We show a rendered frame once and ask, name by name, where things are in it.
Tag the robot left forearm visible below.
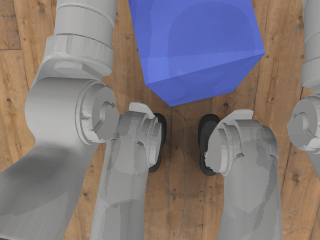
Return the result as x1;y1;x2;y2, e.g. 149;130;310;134
24;0;118;116

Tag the carton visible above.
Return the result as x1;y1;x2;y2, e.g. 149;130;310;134
128;0;266;107

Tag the robot left upper arm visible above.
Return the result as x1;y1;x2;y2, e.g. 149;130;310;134
0;77;120;240

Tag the robot right forearm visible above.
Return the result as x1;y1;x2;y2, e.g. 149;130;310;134
300;0;320;94

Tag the robot left thigh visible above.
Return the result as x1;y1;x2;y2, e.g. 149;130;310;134
89;110;162;240

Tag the robot right upper arm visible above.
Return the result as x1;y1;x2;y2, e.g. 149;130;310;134
287;93;320;181

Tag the robot left foot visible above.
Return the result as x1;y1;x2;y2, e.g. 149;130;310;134
148;113;167;173

